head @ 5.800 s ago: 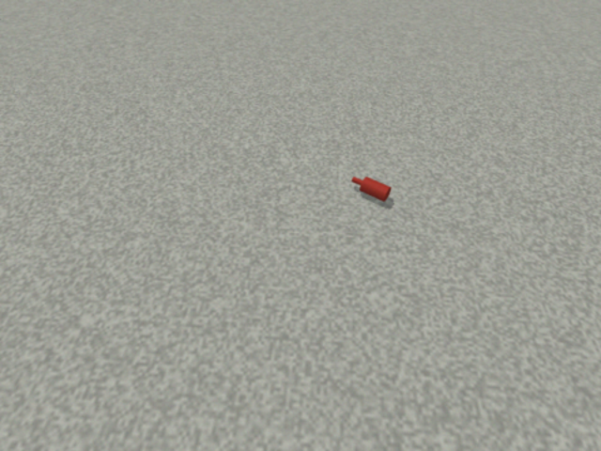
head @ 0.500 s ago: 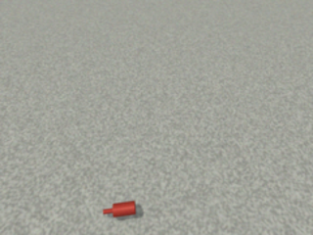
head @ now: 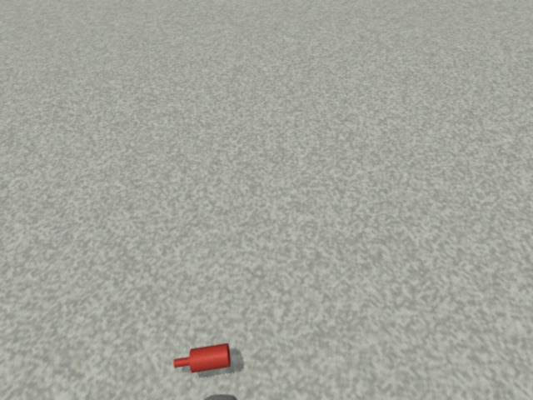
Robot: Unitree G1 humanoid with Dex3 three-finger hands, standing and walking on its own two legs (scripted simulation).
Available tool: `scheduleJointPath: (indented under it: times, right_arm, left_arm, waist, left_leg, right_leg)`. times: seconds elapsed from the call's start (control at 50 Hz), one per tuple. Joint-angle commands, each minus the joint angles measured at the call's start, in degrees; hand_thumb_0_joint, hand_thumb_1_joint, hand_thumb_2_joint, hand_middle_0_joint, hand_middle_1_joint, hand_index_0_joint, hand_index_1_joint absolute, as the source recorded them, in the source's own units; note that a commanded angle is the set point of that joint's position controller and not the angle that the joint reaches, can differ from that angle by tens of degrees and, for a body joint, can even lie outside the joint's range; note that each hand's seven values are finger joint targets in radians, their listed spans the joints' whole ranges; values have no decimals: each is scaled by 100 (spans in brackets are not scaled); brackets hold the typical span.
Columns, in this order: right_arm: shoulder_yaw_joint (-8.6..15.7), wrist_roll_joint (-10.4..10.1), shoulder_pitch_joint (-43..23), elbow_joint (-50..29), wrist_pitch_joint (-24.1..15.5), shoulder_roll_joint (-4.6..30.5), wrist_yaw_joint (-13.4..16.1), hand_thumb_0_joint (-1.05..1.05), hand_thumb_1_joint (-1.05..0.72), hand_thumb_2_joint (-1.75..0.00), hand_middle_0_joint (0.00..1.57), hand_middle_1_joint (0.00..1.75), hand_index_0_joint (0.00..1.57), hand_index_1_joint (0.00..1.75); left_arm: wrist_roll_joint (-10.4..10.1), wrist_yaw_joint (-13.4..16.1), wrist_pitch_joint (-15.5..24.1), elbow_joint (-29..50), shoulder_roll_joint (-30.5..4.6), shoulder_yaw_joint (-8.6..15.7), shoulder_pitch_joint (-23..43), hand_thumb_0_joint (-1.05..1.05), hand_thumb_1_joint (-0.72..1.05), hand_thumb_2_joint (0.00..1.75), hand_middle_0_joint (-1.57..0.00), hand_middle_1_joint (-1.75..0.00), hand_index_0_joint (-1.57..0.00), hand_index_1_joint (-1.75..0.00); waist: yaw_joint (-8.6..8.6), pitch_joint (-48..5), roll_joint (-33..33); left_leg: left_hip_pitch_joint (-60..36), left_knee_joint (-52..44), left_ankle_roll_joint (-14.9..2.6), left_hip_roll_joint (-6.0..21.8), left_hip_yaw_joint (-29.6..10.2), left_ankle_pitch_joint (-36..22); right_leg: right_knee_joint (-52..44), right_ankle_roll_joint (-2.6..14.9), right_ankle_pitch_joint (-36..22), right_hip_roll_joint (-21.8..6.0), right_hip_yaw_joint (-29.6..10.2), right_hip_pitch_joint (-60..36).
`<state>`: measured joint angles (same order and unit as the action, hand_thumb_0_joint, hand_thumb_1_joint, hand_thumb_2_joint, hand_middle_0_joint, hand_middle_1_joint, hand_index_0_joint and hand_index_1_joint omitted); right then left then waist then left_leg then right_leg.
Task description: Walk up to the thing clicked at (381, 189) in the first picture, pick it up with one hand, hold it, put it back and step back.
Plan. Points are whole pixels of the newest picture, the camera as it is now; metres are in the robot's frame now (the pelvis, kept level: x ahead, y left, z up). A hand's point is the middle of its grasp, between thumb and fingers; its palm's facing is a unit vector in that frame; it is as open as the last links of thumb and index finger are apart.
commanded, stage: walk up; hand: left
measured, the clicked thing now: (201, 359) +0.35 +0.26 -0.74
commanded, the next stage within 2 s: none
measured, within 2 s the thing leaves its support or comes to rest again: neither
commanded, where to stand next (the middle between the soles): +0.00 +0.02 m, yaw +3 degrees
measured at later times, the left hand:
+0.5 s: hand out of the picture +0.08 +0.28 -0.15, palm faces +0.02 -0.88 -0.48, open 7.4 cm
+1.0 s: hand out of the picture -0.02 +0.29 -0.17, palm faces +0.12 -0.94 -0.32, open 7.4 cm
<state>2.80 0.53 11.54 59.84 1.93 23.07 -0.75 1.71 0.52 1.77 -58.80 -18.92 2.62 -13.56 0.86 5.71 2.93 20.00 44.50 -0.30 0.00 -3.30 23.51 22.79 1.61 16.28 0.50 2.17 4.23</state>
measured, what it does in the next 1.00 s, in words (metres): steps on the spot: left foot, then right foot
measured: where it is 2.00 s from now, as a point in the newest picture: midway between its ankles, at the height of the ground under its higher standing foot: outside the picture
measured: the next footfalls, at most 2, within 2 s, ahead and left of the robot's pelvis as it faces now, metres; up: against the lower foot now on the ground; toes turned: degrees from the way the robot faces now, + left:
left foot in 0.14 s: +0.11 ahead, +0.14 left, +0.00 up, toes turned +2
right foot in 0.44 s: +0.04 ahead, -0.10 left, +0.00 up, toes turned +0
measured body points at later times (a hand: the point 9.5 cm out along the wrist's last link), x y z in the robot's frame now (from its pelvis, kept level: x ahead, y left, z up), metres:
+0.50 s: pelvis -0.01 +0.00 -0.03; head +0.04 -0.03 +0.42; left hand +0.08 +0.33 -0.12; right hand +0.15 -0.29 -0.16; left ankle +0.06 +0.14 -0.73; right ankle +0.00 -0.10 -0.74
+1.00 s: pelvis -0.03 +0.02 -0.01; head -0.04 +0.05 +0.44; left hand -0.03 +0.34 -0.15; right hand +0.07 -0.28 -0.11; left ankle -0.07 +0.15 -0.74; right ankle +0.00 -0.11 -0.71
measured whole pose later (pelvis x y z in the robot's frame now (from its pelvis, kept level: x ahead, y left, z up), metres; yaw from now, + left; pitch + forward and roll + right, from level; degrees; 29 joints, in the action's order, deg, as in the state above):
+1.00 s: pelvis -0.03 +0.02 -0.01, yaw +6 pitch -3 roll +1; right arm 1.6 1.8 15.0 53.3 -1.4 20.4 -0.9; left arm 0.9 -1.5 -1.3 -54.3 -22.8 3.8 -17.0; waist 0.8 1.7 -4.4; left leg 7.1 28.4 -0.1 -0.2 -0.7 18.2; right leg 47.4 0.6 24.5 -1.3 -2.9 20.3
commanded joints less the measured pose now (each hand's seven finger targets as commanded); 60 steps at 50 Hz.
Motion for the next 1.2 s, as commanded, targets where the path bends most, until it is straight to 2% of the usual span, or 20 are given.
scheduleJointPath:
  times: [0.0,0.08,0.1,0.14,0.16,0.18,0.4,0.42,0.46,0.48,0.56,0.68,0.78,0.82,0.84,0.9,1.0,1.1,1.14,1.18]
  right_arm:
    - [148,85,-188,-558,-72,823,39,0,-90,-90,20,30,20,30]
    - [270,114,-10,-568,-99,899,34,0,-90,-90,20,30,20,30]
    - [323,121,-21,-572,-132,1071,49,0,-90,-90,20,30,20,30]
    - [455,99,-44,-767,-155,1509,96,0,-90,-90,20,30,20,30]
    - [413,27,-191,-817,-157,1412,125,0,-90,-90,20,30,20,30]
    - [395,14,-220,-757,-127,1299,129,0,-90,-90,20,30,20,30]
    - [359,-28,-1120,-1509,262,1041,29,0,-90,-90,20,30,20,30]
    - [318,-81,-1091,-1571,286,891,23,0,-90,-90,20,30,20,30]
    - [332,-109,-1070,-1614,381,820,131,0,-90,-90,20,30,20,30]
    - [440,-10,-945,-1640,411,1044,172,0,-90,-90,20,30,20,30]
    - [387,-94,-14,-1235,238,919,106,0,-90,-90,20,30,20,30]
    - [220,30,-441,-1305,-181,1036,44,0,-90,-90,20,30,20,30]
    - [260,149,563,-810,-442,838,86,0,-90,-90,20,30,20,30]
    - [357,281,429,-930,-469,1429,136,0,-90,-90,20,30,20,30]
    - [430,200,342,-1029,-450,1823,129,0,-90,-90,20,30,20,30]
    - [165,155,-453,-1216,-497,1137,123,0,-90,-90,20,30,20,30]
    - [260,132,52,-1147,-445,1281,58,0,-90,-90,20,30,20,30]
    - [120,-82,-273,-1362,-198,813,67,0,-90,-90,20,30,20,30]
    - [77,-137,-104,-1346,-121,663,112,0,-90,-90,20,30,20,30]
    - [178,-71,-7,-1124,-40,883,141,0,-90,-90,20,30,20,30]
  left_arm:
    - [-114,196,135,624,-1645,371,316,0,90,90,-20,-30,-20,-30]
    - [-241,232,9,798,-1655,307,650,0,90,90,-20,-30,-20,-30]
    - [-290,234,-16,819,-1542,271,572,0,90,90,-20,-30,-20,-30]
    - [-453,242,-82,856,-1197,206,381,0,90,90,-20,-30,-20,-30]
    - [-429,279,-178,753,-1204,212,241,0,90,90,-20,-30,-20,-30]
    - [-400,299,-205,693,-1188,178,332,0,90,90,-20,-30,-20,-30]
    - [-175,313,-106,585,-1225,345,-254,0,90,90,-20,-30,-20,-30]
    - [-64,323,-75,716,-1540,394,-106,0,90,90,-20,-30,-20,-30]
    - [46,296,-95,1057,-2472,575,414,0,90,90,-20,-30,-20,-30]
    - [74,302,-83,1209,-2475,606,562,0,90,90,-20,-30,-20,-30]
    - [7,235,-51,1332,-1434,489,981,0,90,90,-20,-30,-20,-30]
    - [147,17,-36,1324,-1627,636,-231,0,90,90,-20,-30,-20,-30]
    - [-2,-150,-172,1487,-1581,501,100,0,90,90,-20,-30,-20,-30]
    - [-130,-150,-173,1576,-832,248,262,0,90,90,-20,-30,-20,-30]
    - [-45,-88,-189,1470,-1446,427,619,0,90,90,-20,-30,-20,-30]
    - [-131,-151,-105,1107,-1247,329,27,0,90,90,-20,-30,-20,-30]
    - [-110,-147,49,899,-1385,300,174,0,90,90,-20,-30,-20,-30]
    - [-80,73,228,505,-1499,301,-402,0,90,90,-20,-30,-20,-30]
    - [-88,130,258,601,-2007,353,-245,0,90,90,-20,-30,-20,-30]
    - [-56,109,236,767,-1907,310,210,0,90,90,-20,-30,-20,-30]
  waist:
    - [-1,-453,-1055]
    - [-224,-541,-931]
    - [-235,-729,-466]
    - [-274,-1324,649]
    - [-254,-1403,910]
    - [-250,-1181,848]
    - [154,-1108,487]
    - [128,-931,-149]
    - [212,-494,-1690]
    - [128,-269,-1639]
    - [-253,-797,-1012]
    - [597,-933,-1878]
    - [-145,-590,-815]
    - [-207,-481,1110]
    - [-449,-55,751]
    - [4,458,815]
    - [-281,150,1103]
    - [80,-548,20]
    - [20,-781,-1023]
    - [-103,-474,-1009]
  left_leg:
    - [344,-505,-116,264,65,-467]
    - [-558,-1691,-271,128,346,-1503]
    - [-1134,-1986,-367,265,161,-3372]
    - [-2274,-1957,-1176,1435,-1314,-6134]
    - [-1973,-1889,-1677,1819,-1524,-6266]
    - [-1580,-1960,-1704,1826,-1492,-5959]
    - [-689,-676,-854,1008,-576,-3666]
    - [-87,-327,-547,607,-444,-2698]
    - [658,2150,-54,-684,-687,1485]
    - [577,2962,0,-502,-1028,1412]
    - [938,2828,142,-672,-817,192]
    - [1273,-142,305,-155,59,645]
    - [-1505,-2576,-96,-289,598,-1001]
    - [-2013,-3348,-678,1522,-2536,724]
    - [-695,-3461,-1297,2067,-2979,2127]
    - [-497,-3258,-1053,1285,-1449,522]
    - [-1012,-2757,-967,1077,-732,-1062]
    - [-375,-848,-390,515,149,-2236]
    - [113,30,-66,-76,202,531]
    - [-286,454,-114,133,-210,1260]
  right_leg:
    - [139,780,-4613,-1614,-782,-623]
    - [1085,560,-4430,-1446,-536,25]
    - [1492,247,-3939,-1074,-285,351]
    - [2967,-179,-733,200,-173,1369]
    - [3561,-130,2146,299,-352,1272]
    - [3462,-72,2378,93,-602,1231]
    - [546,-217,-494,-87,-64,660]
    - [220,-23,-1052,-543,-724,564]
    - [-523,1441,-2365,-2784,-3303,1695]
    - [-532,1776,-2278,-2927,-3638,2044]
    - [100,674,-1797,-1171,-974,506]
    - [-193,1078,1025,-1290,-1415,-1280]
    - [640,561,57,-1151,-617,1077]
    - [2257,-113,1354,-107,20,3029]
    - [2815,-61,1618,-277,-556,2611]
    - [2725,-65,979,-309,-879,2318]
    - [1749,-175,869,-197,-246,1955]
    - [11,-48,-1668,-260,-421,-10]
    - [-390,885,-2055,-1974,-2690,141]
    - [-363,1255,-1608,-2101,-2790,930]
